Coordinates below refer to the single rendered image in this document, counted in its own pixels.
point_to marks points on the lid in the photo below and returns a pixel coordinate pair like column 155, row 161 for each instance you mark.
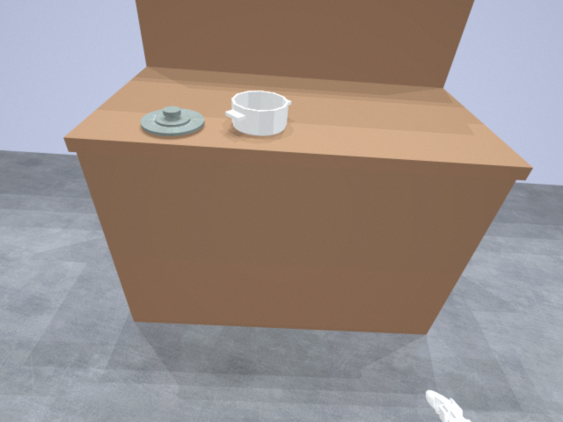
column 188, row 122

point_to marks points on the knob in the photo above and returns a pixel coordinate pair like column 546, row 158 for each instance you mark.
column 171, row 111

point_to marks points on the table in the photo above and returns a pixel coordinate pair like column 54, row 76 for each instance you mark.
column 361, row 215

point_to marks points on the right robot hand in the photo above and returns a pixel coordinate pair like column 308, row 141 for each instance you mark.
column 448, row 410

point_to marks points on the pot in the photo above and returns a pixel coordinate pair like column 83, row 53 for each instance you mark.
column 259, row 112

